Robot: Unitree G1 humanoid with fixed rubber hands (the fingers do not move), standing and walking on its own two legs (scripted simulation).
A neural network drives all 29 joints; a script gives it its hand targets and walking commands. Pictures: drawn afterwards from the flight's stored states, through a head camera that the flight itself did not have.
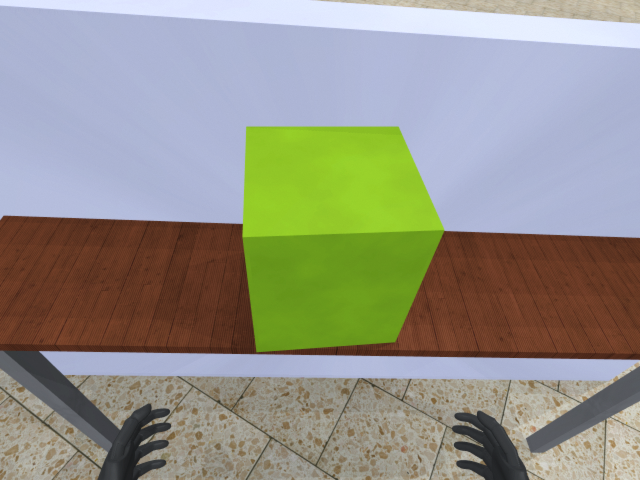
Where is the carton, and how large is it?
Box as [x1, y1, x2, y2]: [242, 126, 444, 351]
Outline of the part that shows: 246,126 242,237 256,351 395,341 444,230 398,126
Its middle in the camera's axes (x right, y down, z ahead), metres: +0.01 +0.01 +0.55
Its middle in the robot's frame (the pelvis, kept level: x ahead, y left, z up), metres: +0.42 +0.01 +0.06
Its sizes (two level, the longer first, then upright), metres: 0.210 0.200 0.250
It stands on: a table, 0.72 m high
